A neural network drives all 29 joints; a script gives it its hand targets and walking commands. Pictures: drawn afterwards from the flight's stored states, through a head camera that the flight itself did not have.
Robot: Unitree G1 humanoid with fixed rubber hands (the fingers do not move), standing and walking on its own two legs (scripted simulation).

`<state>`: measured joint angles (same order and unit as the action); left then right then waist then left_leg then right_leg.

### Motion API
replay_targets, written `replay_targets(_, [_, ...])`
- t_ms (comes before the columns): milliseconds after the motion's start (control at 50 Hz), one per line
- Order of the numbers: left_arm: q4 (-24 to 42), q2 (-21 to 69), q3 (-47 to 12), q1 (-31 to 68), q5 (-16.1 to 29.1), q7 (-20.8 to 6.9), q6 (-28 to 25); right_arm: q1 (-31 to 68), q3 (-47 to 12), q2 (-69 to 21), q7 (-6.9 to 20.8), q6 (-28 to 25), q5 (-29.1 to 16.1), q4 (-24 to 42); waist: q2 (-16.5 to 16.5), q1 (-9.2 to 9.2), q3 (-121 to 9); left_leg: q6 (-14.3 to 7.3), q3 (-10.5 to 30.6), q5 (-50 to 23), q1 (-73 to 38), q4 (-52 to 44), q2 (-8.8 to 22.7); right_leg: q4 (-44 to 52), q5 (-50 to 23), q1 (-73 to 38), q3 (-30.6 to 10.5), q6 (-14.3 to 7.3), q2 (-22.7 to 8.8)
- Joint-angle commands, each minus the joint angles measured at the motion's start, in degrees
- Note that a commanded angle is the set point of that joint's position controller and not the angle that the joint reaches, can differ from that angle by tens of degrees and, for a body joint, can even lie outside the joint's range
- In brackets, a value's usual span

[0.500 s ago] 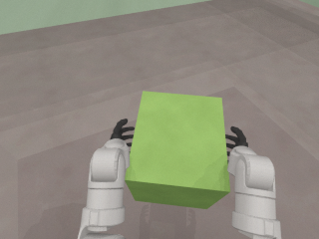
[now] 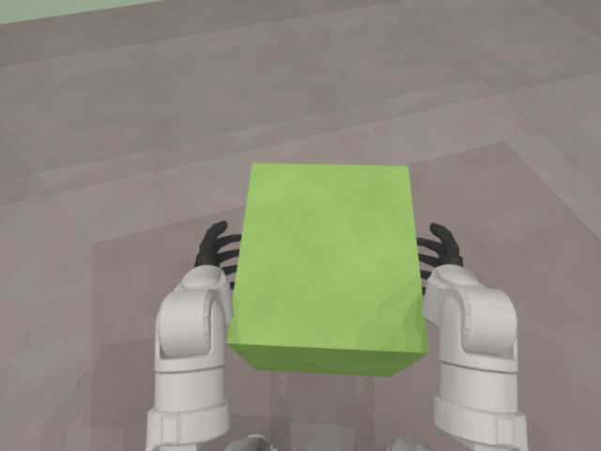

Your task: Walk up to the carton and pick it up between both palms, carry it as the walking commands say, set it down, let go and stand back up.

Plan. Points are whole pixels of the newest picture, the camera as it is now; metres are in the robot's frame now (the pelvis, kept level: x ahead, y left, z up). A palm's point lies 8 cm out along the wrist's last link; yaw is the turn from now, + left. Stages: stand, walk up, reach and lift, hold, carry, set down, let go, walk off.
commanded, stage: carry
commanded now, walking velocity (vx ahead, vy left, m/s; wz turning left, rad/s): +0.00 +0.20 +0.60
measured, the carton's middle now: (325, 276) +0.35 -0.01 -0.02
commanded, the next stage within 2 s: none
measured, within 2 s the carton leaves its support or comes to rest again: neither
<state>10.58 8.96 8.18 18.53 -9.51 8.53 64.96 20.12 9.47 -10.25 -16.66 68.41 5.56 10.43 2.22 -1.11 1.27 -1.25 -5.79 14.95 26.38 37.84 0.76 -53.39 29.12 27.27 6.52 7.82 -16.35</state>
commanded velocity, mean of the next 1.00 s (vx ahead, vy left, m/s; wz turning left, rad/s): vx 0.00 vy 0.20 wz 0.60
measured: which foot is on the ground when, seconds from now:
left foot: down 0.00-0.22, up 0.24-0.52, down 0.54-0.96, up 0.98-1.00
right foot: up 0.00-0.20, down 0.22-0.56, up 0.58-0.94, down 0.96-1.00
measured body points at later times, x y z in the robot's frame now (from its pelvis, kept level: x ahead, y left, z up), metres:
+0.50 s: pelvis -0.07 +0.11 +0.01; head -0.04 +0.11 +0.46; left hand +0.20 +0.32 +0.09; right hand +0.27 +0.03 +0.09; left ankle -0.10 +0.26 -0.69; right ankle +0.00 -0.07 -0.72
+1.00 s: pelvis -0.18 +0.23 +0.01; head -0.12 +0.22 +0.45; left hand +0.03 +0.50 +0.08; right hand +0.17 +0.24 +0.05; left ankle -0.13 +0.27 -0.70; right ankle -0.15 +0.13 -0.72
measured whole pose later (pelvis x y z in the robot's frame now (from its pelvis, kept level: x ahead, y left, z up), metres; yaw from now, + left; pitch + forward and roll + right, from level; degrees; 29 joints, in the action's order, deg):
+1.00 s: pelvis -0.18 +0.23 +0.01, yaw +32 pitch +6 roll +0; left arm 8.3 10.2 5.8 20.2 -7.6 9.4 64.8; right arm 16.6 11.2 -9.1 -16.2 69.3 5.8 16.3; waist -5.7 0.2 -0.1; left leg 0.4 -2.4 12.6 31.0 37.7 -9.8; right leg -33.0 19.7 18.6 10.7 -0.6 -2.7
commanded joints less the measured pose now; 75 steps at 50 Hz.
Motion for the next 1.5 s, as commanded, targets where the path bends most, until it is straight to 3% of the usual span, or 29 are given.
replay_targets(0, [5.53, 60.99, -40.97, 30.40, 27.36, -17.73, 1.84, 25.23, -39.89, -57.29, 27.10, 0.55, -23.62, -0.09, -14.48, -0.47, -24.37, -11.97, 20.18, -69.16, -29.84, -6.54, 14.68, -16.41, 15.96, 11.22, 2.44, -0.54, 9.69])
replay_targets(60, [4.68, 59.01, -42.93, 25.58, 28.91, -17.63, 0.85, 29.88, -38.63, -56.00, 26.47, 0.12, -24.45, 6.38, -9.91, 1.18, -29.44, -7.57, 8.75, -45.63, -26.98, -2.81, 9.16, -12.17, -0.04, 8.49, -1.34, -3.47, 7.99])
replay_targets(180, [3.67, 58.36, -39.74, 21.88, 28.64, -18.03, 2.38, 20.69, -38.44, -54.63, 24.97, 0.01, -20.39, 2.78, -8.83, 2.22, -27.98, -7.95, 13.06, -25.61, -6.96, -3.46, 6.11, 20.75, -12.00, -15.51, -1.25, -6.19, 10.24])
replay_targets(220, [2.34, 58.10, -38.38, 18.93, 28.59, -19.22, 2.62, 21.31, -40.08, -54.55, 24.83, -0.01, -20.68, 4.70, 17.52, 2.36, -26.97, -0.86, 4.92, 14.49, 14.28, 18.45, -3.17, 33.65, -42.55, -35.15, -21.66, -11.36, -14.48])
replay_targets(240, [-3.99, 57.97, -37.01, 14.14, 25.96, -19.52, 2.57, 24.93, -41.96, -53.65, 25.14, 0.58, -21.59, 6.96, 16.45, 2.50, -27.09, -0.56, 7.93, 17.94, 18.85, 31.02, 1.21, 30.46, -49.70, -35.68, -26.66, -21.09, -24.25])
replay_targets(260, [-2.40, 59.55, -38.07, 18.74, 26.82, -19.65, 2.31, 26.01, -42.76, -54.57, 25.67, 0.93, -22.20, 7.30, 15.86, 1.79, -23.25, 0.83, 11.42, 15.41, 20.35, 38.45, 5.92, 31.92, -44.89, -28.85, -26.13, -23.57, -24.80])
replay_targets(300, [-2.24, 59.68, -37.17, 19.16, 26.52, -19.61, 2.49, 31.39, -43.85, -54.12, 26.11, 0.75, -25.20, 8.59, 4.36, 1.34, -17.87, 4.09, 9.05, 9.76, 17.39, 40.72, 4.22, 31.95, -30.57, -20.33, -13.34, -16.60, -15.10])
replay_targets(360, [3.53, 59.61, -38.39, 22.41, 26.69, -18.89, 1.44, 29.66, -44.53, -56.09, 27.31, 0.38, -27.58, 9.58, 10.79, 0.21, -16.38, 5.46, 3.72, 5.52, 8.37, 24.34, 4.67, 28.28, -28.89, -16.00, 4.82, -9.72, -6.24])
replay_targets(380, [5.81, 57.37, -38.36, 22.08, 26.17, -18.66, 1.30, 29.04, -44.67, -56.62, 27.57, 0.73, -28.24, 6.18, 7.06, 1.11, -16.21, 6.00, -0.69, 8.60, 8.64, 20.42, 0.92, 27.81, -32.89, -19.05, 3.58, -9.82, -6.00])
replay_targets(480, [-0.59, 54.13, -35.18, 17.51, 22.48, -17.63, 3.47, 24.43, -42.42, -54.15, 27.38, 3.01, -26.10, -1.51, 19.62, 2.06, -18.73, 3.94, -3.66, 5.27, -2.46, -0.14, 1.17, 23.21, -42.90, -21.52, 5.97, -7.14, -9.63])
replay_targets(520, [-2.57, 55.14, -36.47, 14.39, 21.52, -17.64, 3.89, 22.19, -42.31, -55.80, 27.37, 3.46, -25.51, -2.67, 13.91, 0.53, -23.52, 3.24, -4.68, -5.12, -12.62, -13.23, -1.02, 12.26, -34.91, -19.10, 9.65, -3.21, -4.93])
replay_targets(540, [-2.36, 55.54, -37.09, 16.53, 21.98, -17.81, 3.44, 22.84, -41.46, -54.68, 27.53, 3.25, -24.94, -2.27, 3.28, 0.78, -21.04, 2.99, -1.11, -9.82, -20.76, -17.64, 1.42, 3.88, -22.89, -8.70, 9.18, -2.78, -2.63])
replay_targets(560, [0.70, 55.54, -38.12, 21.39, 23.31, -17.72, 3.76, 21.06, -40.24, -57.29, 28.28, 3.36, -24.13, -5.67, -19.31, 1.16, -21.47, -2.36, 16.44, -42.01, -28.02, -12.96, 15.85, -8.15, 9.70, 6.96, 9.98, 0.49, 4.14])
replay_targets(580, [2.94, 56.84, -39.48, 27.61, 25.76, -18.19, 4.29, 23.79, -38.51, -58.71, 28.48, 1.62, -24.13, -7.39, -28.89, -0.68, -17.87, -12.01, 25.25, -51.77, -19.76, -12.11, 17.41, -13.72, 18.99, 11.30, 5.25, 0.60, 5.45])
replay_targets(680, [5.45, 60.94, -43.25, 33.54, 30.60, -17.45, 1.94, 26.63, -36.57, -57.85, 27.68, 0.62, -23.96, -0.24, -12.42, 0.17, -25.44, -8.97, 9.99, -40.41, -26.24, -6.08, 10.06, -16.41, -0.31, 12.60, 0.46, -2.26, 6.67])
replay_targets(800, [2.82, 60.64, -41.10, 24.21, 28.14, -16.90, 3.04, 23.58, -36.34, -56.11, 26.13, 0.54, -21.88, 2.34, -8.91, 0.27, -29.26, -10.15, 22.91, -35.49, -27.63, -13.52, 11.61, -4.90, -0.85, 8.33, -0.52, -3.54, 11.18])
replay_targets(900, [-2.61, 60.30, -38.25, 17.04, 24.69, -17.52, 2.75, 27.23, -40.83, -54.11, 27.38, 0.73, -24.75, 5.75, -6.79, 1.84, -28.78, -0.29, 19.45, -53.60, -22.93, -14.38, 6.35, 15.77, -3.86, -9.19, 0.26, -5.64, 14.13])
replay_targets(940, [-1.36, 59.93, -37.27, 20.01, 25.94, -18.02, 1.94, 30.01, -42.85, -55.44, 27.26, 0.34, -26.59, 8.99, -6.92, 3.99, -27.77, 11.39, 10.78, -56.83, -6.17, -7.21, -0.38, 34.75, -16.32, -33.28, -1.47, -8.76, 8.51])
replay_targets(960, [-0.16, 61.00, -37.06, 18.55, 27.80, -18.52, 1.40, 26.44, -43.77, -55.52, 26.91, 0.65, -27.38, 8.32, 15.57, 3.78, -28.77, 10.63, 8.74, -5.27, 6.31, 12.81, -4.00, 37.21, -30.15, -43.03, -16.01, -12.33, -9.54])
replay_targets(1000, [-0.88, 60.11, -35.36, 21.85, 25.77, -18.77, -0.21, 29.74, -44.81, -55.93, 26.68, 0.57, -26.78, 7.23, 16.89, 1.99, -24.34, 4.18, 10.42, 17.04, 18.04, 32.12, 1.07, 29.62, -59.09, -35.34, -20.85, -20.82, -22.68])
replay_targets(1060, [3.52, 57.75, -36.62, 23.21, 26.78, -18.38, -0.09, 26.57, -44.07, -54.39, 26.40, 0.21, -26.66, 5.63, 6.44, 0.87, -20.17, 3.96, 8.42, 4.38, 16.90, 34.37, 1.61, 28.58, -50.64, -29.23, -4.05, -12.75, -10.26])
replay_targets(1200, [2.87, 53.62, -36.57, 21.29, 24.44, -18.38, 2.62, 21.17, -41.77, -53.50, 26.41, 2.59, -24.53, -3.11, 13.11, 2.49, -13.81, 6.36, -4.29, 2.10, 5.48, 2.39, -0.18, 23.10, -51.90, -24.55, 8.21, -7.05, -5.20])
replay_targets(1240, [0.94, 55.82, -36.75, 22.22, 24.01, -18.94, 3.75, 22.83, -41.36, -53.33, 26.49, 3.24, -23.12, -3.12, 22.06, 2.95, -17.62, 5.28, -4.30, -2.31, -4.74, -2.37, -0.53, 22.88, -45.31, -20.87, 8.27, -5.15, -6.36])
replay_targets(1300, [-2.91, 55.81, -36.68, 19.73, 22.80, -19.10, 4.29, 23.40, -40.73, -54.94, 26.75, 3.04, -23.28, -4.29, 0.12, 0.11, -18.89, 4.82, -4.54, -17.13, -22.66, -16.61, 0.10, 4.02, -18.71, -7.31, 11.22, -0.99, 0.27])
replay_targets(1320, [-2.56, 57.18, -38.17, 21.32, 23.43, -19.18, 4.58, 24.21, -39.29, -54.92, 27.36, 2.56, -22.88, -1.88, -18.11, 0.26, -18.08, 1.77, 16.60, -42.29, -25.21, -12.81, 15.72, -10.03, 15.50, 5.68, 9.94, 1.75, 6.33])
replay_targets(1340, [1.76, 58.38, -41.13, 27.51, 27.00, -19.66, 4.88, 22.59, -37.66, -54.84, 27.67, 1.90, -21.24, -5.09, -28.31, 0.02, -22.50, -8.89, 23.23, -46.77, -23.72, -12.70, 20.62, -16.18, 17.00, 7.63, 3.13, -0.16, 6.46])
replay_targets(1400, [2.90, 62.61, -42.41, 32.32, 31.07, -19.51, 3.75, 26.86, -36.05, -57.87, 26.82, 1.40, -23.10, -0.06, -12.78, 0.53, -23.24, -5.72, 15.26, -35.92, -24.83, -10.70, 14.50, -18.59, 8.38, 11.09, -2.47, -1.50, 6.94])
replay_targets(1460, [8.73, 62.86, -44.39, 37.89, 33.10, -17.43, 2.50, 25.37, -34.02, -56.62, 26.83, -0.45, -20.89, 1.59, -15.30, 1.06, -29.66, -5.21, 12.91, -25.16, -24.74, -11.74, 12.08, -19.57, -3.12, 8.53, -1.65, -2.85, 9.53])
replay_targets(1480, [9.25, 62.38, -43.33, 36.30, 32.72, -17.15, 2.37, 24.87, -34.06, -57.31, 26.90, -0.54, -21.44, 2.41, -14.51, 1.41, -30.40, -3.74, 12.84, -5.48, -22.87, -14.50, 11.21, -19.20, -5.64, 7.69, -3.02, -3.19, 9.64])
